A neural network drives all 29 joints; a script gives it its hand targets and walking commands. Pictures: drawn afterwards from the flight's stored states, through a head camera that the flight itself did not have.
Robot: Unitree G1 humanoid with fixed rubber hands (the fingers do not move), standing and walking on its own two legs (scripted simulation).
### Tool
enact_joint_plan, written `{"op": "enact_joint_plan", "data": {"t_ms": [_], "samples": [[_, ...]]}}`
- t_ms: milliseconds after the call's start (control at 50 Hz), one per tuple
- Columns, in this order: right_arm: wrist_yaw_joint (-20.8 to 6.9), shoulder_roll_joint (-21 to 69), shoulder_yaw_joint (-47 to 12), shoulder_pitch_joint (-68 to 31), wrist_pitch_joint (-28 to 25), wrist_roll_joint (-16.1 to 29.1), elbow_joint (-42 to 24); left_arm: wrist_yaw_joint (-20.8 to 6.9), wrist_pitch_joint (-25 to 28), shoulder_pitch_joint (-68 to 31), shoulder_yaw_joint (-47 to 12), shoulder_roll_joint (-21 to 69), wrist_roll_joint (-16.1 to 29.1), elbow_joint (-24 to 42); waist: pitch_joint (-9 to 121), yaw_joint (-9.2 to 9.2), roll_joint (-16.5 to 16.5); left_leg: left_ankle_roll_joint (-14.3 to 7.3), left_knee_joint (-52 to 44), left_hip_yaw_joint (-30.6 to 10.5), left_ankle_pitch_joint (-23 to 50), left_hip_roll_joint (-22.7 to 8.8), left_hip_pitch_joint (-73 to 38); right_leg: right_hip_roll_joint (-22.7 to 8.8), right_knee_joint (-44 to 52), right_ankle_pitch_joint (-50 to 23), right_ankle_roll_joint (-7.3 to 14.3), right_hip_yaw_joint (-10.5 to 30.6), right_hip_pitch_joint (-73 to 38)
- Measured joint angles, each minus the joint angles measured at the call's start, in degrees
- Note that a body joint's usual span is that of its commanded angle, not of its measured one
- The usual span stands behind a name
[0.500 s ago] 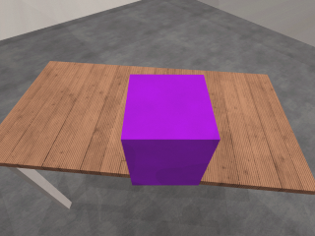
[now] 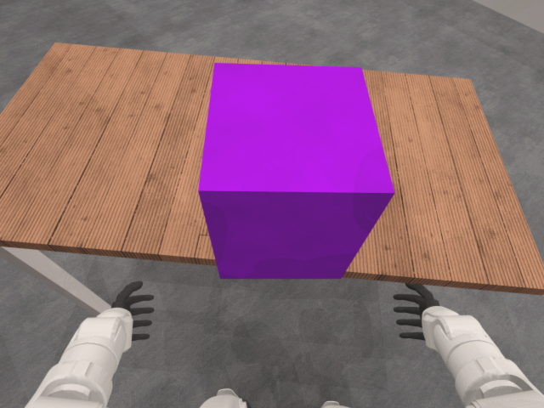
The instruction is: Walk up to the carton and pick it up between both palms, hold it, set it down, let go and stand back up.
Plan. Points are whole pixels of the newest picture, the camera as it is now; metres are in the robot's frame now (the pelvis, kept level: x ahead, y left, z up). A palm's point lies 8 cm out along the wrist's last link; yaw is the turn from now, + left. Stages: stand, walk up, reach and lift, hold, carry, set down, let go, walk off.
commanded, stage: reach and lift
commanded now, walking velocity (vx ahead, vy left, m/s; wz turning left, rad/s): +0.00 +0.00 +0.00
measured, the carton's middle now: (284, 182) +0.42 +0.00 +0.06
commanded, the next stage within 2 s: none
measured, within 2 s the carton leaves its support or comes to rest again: neither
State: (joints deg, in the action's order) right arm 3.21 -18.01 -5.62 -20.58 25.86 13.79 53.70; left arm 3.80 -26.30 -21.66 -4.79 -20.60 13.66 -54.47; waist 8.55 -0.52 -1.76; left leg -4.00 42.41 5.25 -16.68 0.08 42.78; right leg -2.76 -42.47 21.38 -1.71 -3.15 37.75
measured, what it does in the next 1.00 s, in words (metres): stands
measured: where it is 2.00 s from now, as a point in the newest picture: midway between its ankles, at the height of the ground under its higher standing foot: outside the picture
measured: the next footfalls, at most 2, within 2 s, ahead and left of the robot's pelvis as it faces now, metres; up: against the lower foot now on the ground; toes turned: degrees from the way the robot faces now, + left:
none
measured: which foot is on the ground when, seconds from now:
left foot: down 0.00-1.00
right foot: down 0.00-1.00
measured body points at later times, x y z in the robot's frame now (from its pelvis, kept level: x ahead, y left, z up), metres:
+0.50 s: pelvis -0.03 -0.02 +0.03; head +0.01 -0.01 +0.48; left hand +0.20 +0.22 -0.08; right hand +0.22 -0.21 -0.07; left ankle +0.03 +0.08 -0.71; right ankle -0.02 -0.14 -0.71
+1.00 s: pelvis -0.02 -0.01 +0.03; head -0.02 +0.01 +0.47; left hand +0.17 +0.20 -0.08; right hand +0.17 -0.20 -0.06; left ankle +0.03 +0.08 -0.71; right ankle -0.02 -0.14 -0.71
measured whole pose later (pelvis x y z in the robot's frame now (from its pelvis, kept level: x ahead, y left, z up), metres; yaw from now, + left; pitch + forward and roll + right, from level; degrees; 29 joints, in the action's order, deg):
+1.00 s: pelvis -0.02 -0.01 +0.03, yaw +0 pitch +5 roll -1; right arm 4.8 -5.2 -3.2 4.5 -0.1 4.4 41.6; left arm 1.3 2.2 5.2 -2.9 -11.0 4.7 -42.1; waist 5.7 -0.2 -1.9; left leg -2.9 29.9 4.4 -10.3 0.3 25.0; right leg -0.7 -30.8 15.8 -0.2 0.1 20.3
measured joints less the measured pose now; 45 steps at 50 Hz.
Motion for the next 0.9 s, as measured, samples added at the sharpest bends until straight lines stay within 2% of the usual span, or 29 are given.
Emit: {"op": "enact_joint_plan", "data": {"t_ms": [60,100,140,200,260,320,400,480,540,640,740,900], "samples": [[-1.8,3.5,-1.1,-0.7,0.9,1.0,3.4,-0.8,-1.1,-0.2,-0.8,4.3,0.5,-4.4,2.5,0.67,-0.3,0.2,-4.1,0.5,1.5,-0.5,-0.9,0.8,4.7,-2.1,0.1,0.7,-0.8],[-3.1,6.8,-0.7,2.9,-0.3,-0.8,4.8,-1.8,0.1,4.4,0.2,8.4,-1.6,-4.7,2.2,0.90,-0.2,0.7,-8.8,0.4,3.3,-0.3,-4.5,1.3,10.2,-6.5,0.1,1.6,-4.6],[-3.8,9.8,0.5,7.5,-2.3,-4.1,4.9,-2.4,2.1,10.3,2.2,12.0,-4.9,-3.3,1.0,1.07,0.3,1.2,-13.5,-0.1,5.4,-0.1,-8.4,1.7,15.2,-7.4,0.2,2.0,-8.9],[-3.3,12.8,3.5,13.1,-6.2,-9.3,3.0,-2.6,5.8,16.7,5.6,14.7,-9.4,-0.2,-1.1,1.16,1.0,1.6,-18.7,-1.0,8.3,0.4,-12.1,2.0,19.6,-9.2,0.3,2.7,-12.5],[-1.6,13.7,5.5,14.5,-10.6,-11.8,0.0,-2.5,9.9,18.1,8.0,13.5,-11.0,2.5,-2.1,1.41,0.8,1.4,-20.0,-1.5,9.6,0.9,-11.9,1.7,19.9,-9.1,0.4,2.5,-12.1],[0.6,12.8,5.5,11.9,-12.7,-10.8,-2.1,-2.6,12.1,15.8,7.4,10.3,-9.3,3.8,-1.5,1.29,1.1,1.6,-18.5,-2.0,10.2,0.5,-9.1,2.0,17.7,-8.9,0.7,2.0,-9.2],[2.6,11.4,4.9,7.7,-10.3,-8.5,-2.8,-3.2,10.6,11.6,4.8,6.6,-6.2,4.2,0.8,0.67,1.3,2.0,-16.8,-2.7,10.7,0.1,-7.0,2.4,15.4,-8.9,1.3,1.3,-7.0],[2.9,11.2,4.1,7.9,-7.1,-7.7,-3.7,-4.3,8.4,10.8,4.0,5.7,-5.8,3.6,2.3,0.05,0.7,2.2,-17.9,-2.7,11.4,-0.1,-9.4,2.6,15.8,-9.4,1.6,1.3,-9.0],[2.5,12.0,3.9,11.0,-6.9,-7.9,-4.6,-5.2,8.7,13.4,4.1,6.6,-6.7,3.1,2.2,-0.34,0.2,2.3,-19.8,-2.5,12.1,-0.2,-13.1,2.8,17.5,-10.1,1.7,1.5,-12.5],[2.2,13.4,4.0,18.8,-10.7,-9.0,-6.0,-6.1,13.2,20.5,4.9,8.9,-9.0,4.4,0.2,-0.11,-0.1,2.3,-21.3,-2.1,12.4,-0.3,-18.1,2.9,19.2,-10.6,1.8,2.0,-17.4],[2.8,13.9,4.2,24.5,-16.4,-10.3,-8.1,-6.0,19.4,24.9,5.5,9.5,-10.0,6.5,-2.4,0.45,-0.1,2.1,-18.9,-2.0,11.1,-0.3,-18.5,2.9,17.1,-9.6,1.8,2.0,-17.9],[2.9,13.2,3.0,26.0,-23.5,-9.5,-12.6,-4.7,26.3,27.2,3.6,8.7,-9.2,11.1,-2.6,0.29,-0.5,1.5,-13.6,-1.4,8.0,-0.1,-16.4,2.4,12.3,-6.9,1.5,2.7,-16.0]]}}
